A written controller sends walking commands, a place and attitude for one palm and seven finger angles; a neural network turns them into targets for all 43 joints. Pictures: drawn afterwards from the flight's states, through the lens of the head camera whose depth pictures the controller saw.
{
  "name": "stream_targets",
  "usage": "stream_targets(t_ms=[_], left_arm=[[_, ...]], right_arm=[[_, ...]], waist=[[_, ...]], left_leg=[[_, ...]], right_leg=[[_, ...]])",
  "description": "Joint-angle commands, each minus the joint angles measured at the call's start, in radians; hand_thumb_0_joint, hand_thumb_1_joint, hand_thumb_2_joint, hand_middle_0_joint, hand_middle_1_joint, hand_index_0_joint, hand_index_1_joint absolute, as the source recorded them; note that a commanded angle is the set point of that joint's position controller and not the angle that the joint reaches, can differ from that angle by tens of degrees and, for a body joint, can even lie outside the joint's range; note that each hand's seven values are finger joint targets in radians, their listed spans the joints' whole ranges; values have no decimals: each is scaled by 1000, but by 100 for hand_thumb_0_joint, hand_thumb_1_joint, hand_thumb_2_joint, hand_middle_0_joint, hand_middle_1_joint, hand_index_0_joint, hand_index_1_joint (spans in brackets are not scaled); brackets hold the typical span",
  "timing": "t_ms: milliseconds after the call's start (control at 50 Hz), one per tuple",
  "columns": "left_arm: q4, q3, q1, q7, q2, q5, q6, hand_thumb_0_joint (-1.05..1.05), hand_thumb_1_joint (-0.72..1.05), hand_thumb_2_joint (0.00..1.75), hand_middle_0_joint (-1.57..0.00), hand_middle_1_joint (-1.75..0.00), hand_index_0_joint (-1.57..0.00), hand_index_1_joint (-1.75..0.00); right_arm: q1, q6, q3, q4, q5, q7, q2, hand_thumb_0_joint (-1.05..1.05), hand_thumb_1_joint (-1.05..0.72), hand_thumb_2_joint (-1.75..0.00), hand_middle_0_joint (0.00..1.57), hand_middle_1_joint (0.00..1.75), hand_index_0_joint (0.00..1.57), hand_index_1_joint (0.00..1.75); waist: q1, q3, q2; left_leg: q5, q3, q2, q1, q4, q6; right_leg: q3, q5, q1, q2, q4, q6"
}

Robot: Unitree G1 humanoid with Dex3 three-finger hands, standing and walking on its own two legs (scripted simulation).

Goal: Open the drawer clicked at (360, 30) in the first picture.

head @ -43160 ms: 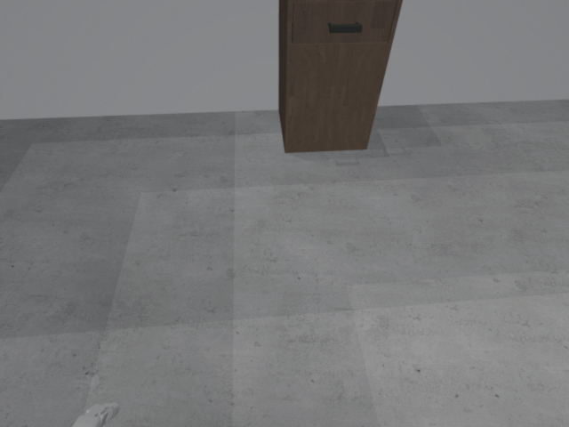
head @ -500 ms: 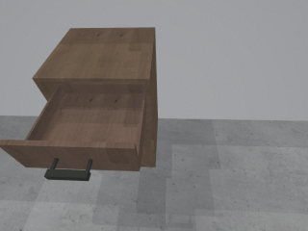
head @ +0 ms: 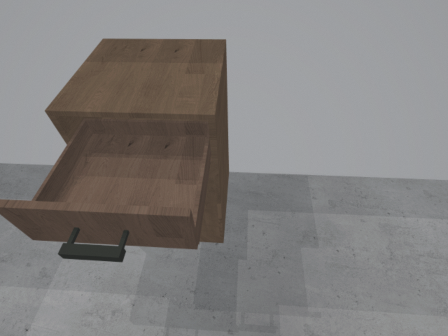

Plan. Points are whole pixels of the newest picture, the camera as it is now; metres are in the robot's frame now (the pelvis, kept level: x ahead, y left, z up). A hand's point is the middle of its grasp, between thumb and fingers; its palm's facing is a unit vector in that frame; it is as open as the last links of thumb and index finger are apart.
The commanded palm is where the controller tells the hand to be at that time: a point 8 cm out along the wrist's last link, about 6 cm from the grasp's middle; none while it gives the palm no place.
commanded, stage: shuffle to correct the standing spot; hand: left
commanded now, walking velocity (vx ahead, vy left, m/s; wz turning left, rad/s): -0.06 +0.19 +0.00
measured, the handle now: (96, 242) +0.31 +0.31 -0.09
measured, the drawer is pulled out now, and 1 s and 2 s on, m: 0.30 0.30 0.30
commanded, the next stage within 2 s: come to a stop and stand still in 0.70 s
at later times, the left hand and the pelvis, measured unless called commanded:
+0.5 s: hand out of the picture -0.01 +0.25 -0.17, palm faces +0.05 -0.95 -0.31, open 7.4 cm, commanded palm none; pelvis -0.04 +0.04 -0.01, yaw +0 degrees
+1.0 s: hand out of the picture -0.09 +0.33 -0.19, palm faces +0.05 -0.97 -0.25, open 7.4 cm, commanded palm none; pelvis -0.06 +0.13 -0.01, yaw -1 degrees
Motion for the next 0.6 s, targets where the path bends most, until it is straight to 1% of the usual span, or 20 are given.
stream_targets(t_ms=[0,80,120,140,180,200,220,240,260,280,320,360,400,440,460,480,500,520,540,580], left_arm=[[-52,45,53,16,174,1,-9,0,90,90,-20,-30,-20,-30],[-72,70,54,23,206,9,1,0,90,90,-20,-30,-20,-30],[-84,83,46,25,216,14,7,0,90,90,-20,-30,-20,-30],[-95,87,36,25,218,15,10,0,90,90,-20,-30,-20,-30],[-114,92,-2,22,216,12,17,0,90,90,-20,-30,-20,-30],[-125,91,-16,20,204,11,22,0,90,90,-20,-30,-20,-30],[-142,89,-30,18,176,11,29,0,90,90,-20,-30,-20,-30],[-156,83,-37,13,140,10,36,0,90,90,-20,-30,-20,-30],[-156,81,-44,15,118,12,46,0,90,90,-20,-30,-20,-30],[-151,81,-35,19,113,14,57,0,90,90,-20,-30,-20,-30],[-142,83,12,17,101,14,59,0,90,90,-20,-30,-20,-30],[-135,73,41,16,80,11,56,0,90,90,-20,-30,-20,-30],[-143,61,48,15,72,8,42,0,90,90,-20,-30,-20,-30],[-132,56,85,17,70,10,26,0,90,90,-20,-30,-20,-30],[-122,58,121,23,104,16,16,0,90,90,-20,-30,-20,-30],[-120,73,144,34,193,26,4,0,90,90,-20,-30,-20,-30],[-125,81,167,35,249,20,1,0,90,90,-20,-30,-20,-30],[-123,83,173,39,248,18,-1,0,90,90,-20,-30,-20,-30],[-117,86,148,45,208,18,-11,0,90,90,-20,-30,-20,-30],[-141,76,95,40,194,19,-14,0,90,90,-20,-30,-20,-30]], right_arm=[[75,11,-25,-40,5,1,-87,0,-90,-90,20,30,20,30],[68,26,-41,-66,1,5,-90,0,-90,-90,20,30,20,30],[66,30,-49,-77,1,7,-90,0,-90,-90,20,30,20,30],[76,29,-51,-80,0,9,-90,0,-90,-90,20,30,20,30],[108,24,-53,-75,1,12,-86,0,-90,-90,20,30,20,30],[127,21,-55,-76,-1,12,-95,0,-90,-90,20,30,20,30],[130,20,-61,-79,-5,11,-113,0,-90,-90,20,30,20,30],[112,22,-69,-96,-12,11,-161,0,-90,-90,20,30,20,30],[75,30,-70,-115,-14,13,-171,0,-90,-90,20,30,20,30],[30,33,-68,-137,-12,13,-163,0,-90,-90,20,30,20,30],[-54,36,-61,-177,-14,16,-154,0,-90,-90,20,30,20,30],[-83,38,-62,-193,-24,16,-168,0,-90,-90,20,30,20,30],[-37,41,-65,-187,-26,12,-172,0,-90,-90,20,30,20,30],[-5,43,-68,-181,-16,13,-174,0,-90,-90,20,30,20,30],[8,41,-70,-186,-6,18,-153,0,-90,-90,20,30,20,30],[24,39,-69,-205,1,22,-102,0,-90,-90,20,30,20,30],[-17,46,-71,-226,-9,20,-120,0,-90,-90,20,30,20,30],[-26,57,-74,-223,-17,19,-128,0,-90,-90,20,30,20,30],[-67,61,-74,-212,-18,22,-129,0,-90,-90,20,30,20,30],[-75,63,-74,-210,-11,36,-126,0,-90,-90,20,30,20,30]], waist=[[8,-14,-75],[21,-7,-169],[22,-2,-189],[15,-5,-182],[-4,-23,-147],[-12,-32,-97],[-14,-18,-4],[-7,-1,152],[-5,21,239],[2,23,223],[48,34,126],[49,12,118],[32,-40,105],[43,-83,44],[54,-92,-47],[51,-77,-279],[62,-40,-314],[48,-44,-203],[52,-2,-292],[25,3,-243]], left_leg=[[44,2,15,-85,34,33],[-83,14,-6,-146,124,27],[-113,7,-3,-156,146,28],[-96,6,-2,-140,129,31],[-19,21,-7,-44,34,36],[15,15,5,-3,-5,41],[44,-44,62,7,-58,66],[122,-135,154,-11,-96,116],[101,-196,227,-99,-179,184],[77,-214,243,-170,-204,232],[69,-170,214,-263,-191,240],[140,-134,176,-199,-143,232],[283,-127,167,-76,-58,233],[322,-97,138,-52,63,204],[207,-54,89,-120,154,155],[-96,32,-16,-340,324,78],[-315,-3,-73,-453,504,28],[-304,-69,-54,-473,616,17],[-256,-93,-24,-501,673,13],[-154,-80,-25,-500,721,-1]], right_leg=[[235,238,41,-236,-123,-33],[337,237,36,-341,-163,-95],[350,207,9,-367,-162,-117],[339,200,-16,-367,-146,-113],[262,191,-76,-313,-85,-78],[210,132,-115,-271,-45,-55],[137,28,-166,-195,25,-25],[21,-90,-215,-101,144,14],[-45,-272,-216,-49,351,36],[-7,-289,-205,-57,544,34],[12,-245,-184,-72,667,30],[-21,-243,-175,-90,549,38],[-49,-254,-141,-101,298,47],[-63,-92,-32,-100,28,59],[-12,73,80,-156,-111,52],[266,314,212,-394,-169,-16],[433,535,181,-541,-169,-120],[369,644,186,-554,-140,-167],[349,637,141,-500,-133,-159],[226,633,133,-419,-106,-135]])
